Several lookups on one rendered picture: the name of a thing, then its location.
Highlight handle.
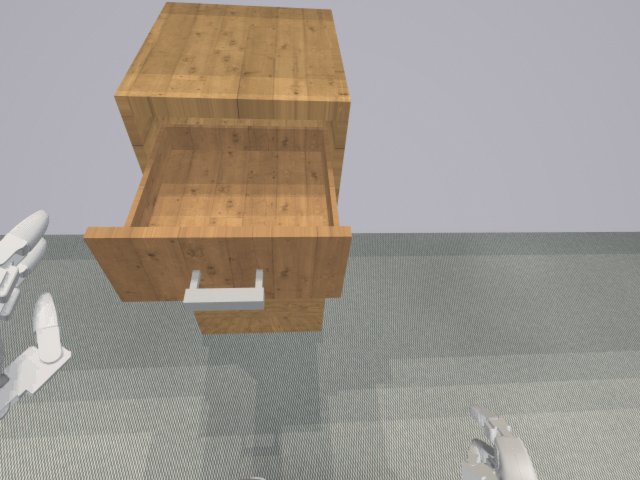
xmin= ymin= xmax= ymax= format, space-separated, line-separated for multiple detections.
xmin=183 ymin=269 xmax=265 ymax=311

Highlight cabinet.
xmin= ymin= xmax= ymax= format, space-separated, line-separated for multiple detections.
xmin=114 ymin=2 xmax=351 ymax=334

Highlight drawer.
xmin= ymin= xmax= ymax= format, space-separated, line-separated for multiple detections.
xmin=83 ymin=124 xmax=352 ymax=302

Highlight left robot hand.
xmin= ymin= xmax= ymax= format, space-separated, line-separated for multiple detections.
xmin=0 ymin=210 xmax=71 ymax=420

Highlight right robot hand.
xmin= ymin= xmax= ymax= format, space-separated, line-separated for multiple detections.
xmin=461 ymin=403 xmax=538 ymax=480

